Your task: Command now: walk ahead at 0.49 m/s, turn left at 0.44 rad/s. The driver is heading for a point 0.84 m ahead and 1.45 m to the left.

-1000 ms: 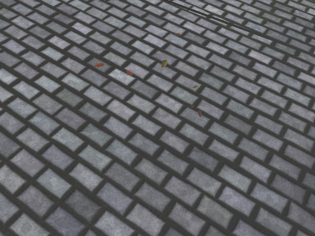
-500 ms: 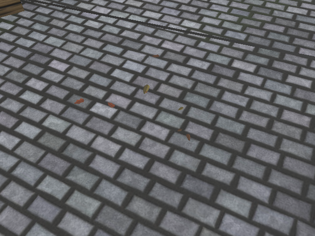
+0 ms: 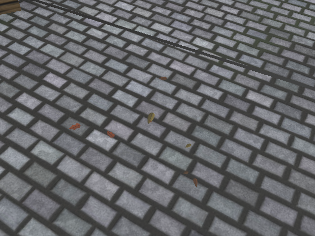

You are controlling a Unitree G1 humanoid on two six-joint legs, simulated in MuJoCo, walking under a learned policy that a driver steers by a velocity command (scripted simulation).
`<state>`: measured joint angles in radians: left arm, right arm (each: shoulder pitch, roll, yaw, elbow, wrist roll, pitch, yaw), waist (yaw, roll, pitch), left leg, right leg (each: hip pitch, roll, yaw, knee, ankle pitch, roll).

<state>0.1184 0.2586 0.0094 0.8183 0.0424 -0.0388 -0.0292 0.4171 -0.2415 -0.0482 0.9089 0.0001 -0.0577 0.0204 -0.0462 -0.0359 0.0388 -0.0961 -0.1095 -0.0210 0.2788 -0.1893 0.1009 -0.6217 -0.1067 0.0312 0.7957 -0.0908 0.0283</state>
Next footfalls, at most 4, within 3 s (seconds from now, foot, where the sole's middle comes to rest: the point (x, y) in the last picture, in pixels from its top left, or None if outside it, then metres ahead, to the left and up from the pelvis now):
0.18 right None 0.29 -0.13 -0.78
0.70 left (118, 235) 0.49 0.15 -0.78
1.26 right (108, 160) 0.85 0.21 -0.78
1.78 left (34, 168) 0.82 0.56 -0.78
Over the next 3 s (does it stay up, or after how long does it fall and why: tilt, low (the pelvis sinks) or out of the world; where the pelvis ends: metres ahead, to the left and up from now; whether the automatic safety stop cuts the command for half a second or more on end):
stays up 1.01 1.03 -0.02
